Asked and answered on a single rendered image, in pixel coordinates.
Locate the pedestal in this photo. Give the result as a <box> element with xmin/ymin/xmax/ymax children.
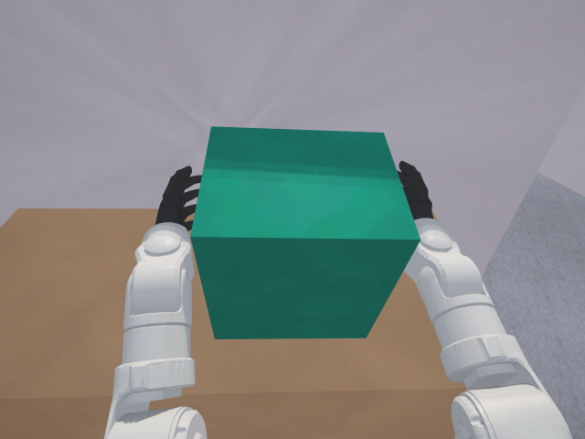
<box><xmin>0</xmin><ymin>209</ymin><xmax>499</xmax><ymax>439</ymax></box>

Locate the robot left forearm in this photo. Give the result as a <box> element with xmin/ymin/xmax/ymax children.
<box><xmin>104</xmin><ymin>222</ymin><xmax>196</xmax><ymax>439</ymax></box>

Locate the robot right hand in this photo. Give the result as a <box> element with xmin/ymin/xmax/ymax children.
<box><xmin>398</xmin><ymin>161</ymin><xmax>433</xmax><ymax>220</ymax></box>

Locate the robot left upper arm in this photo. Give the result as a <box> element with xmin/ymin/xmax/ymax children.
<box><xmin>107</xmin><ymin>406</ymin><xmax>207</xmax><ymax>439</ymax></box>

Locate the robot right upper arm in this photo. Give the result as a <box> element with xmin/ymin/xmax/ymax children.
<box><xmin>452</xmin><ymin>383</ymin><xmax>569</xmax><ymax>439</ymax></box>

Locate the robot right forearm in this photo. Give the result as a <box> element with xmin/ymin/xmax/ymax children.
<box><xmin>404</xmin><ymin>218</ymin><xmax>572</xmax><ymax>439</ymax></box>

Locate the robot left hand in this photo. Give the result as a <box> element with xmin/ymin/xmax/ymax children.
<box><xmin>155</xmin><ymin>166</ymin><xmax>202</xmax><ymax>231</ymax></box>

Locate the carton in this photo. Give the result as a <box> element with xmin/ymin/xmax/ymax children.
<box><xmin>190</xmin><ymin>126</ymin><xmax>420</xmax><ymax>339</ymax></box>

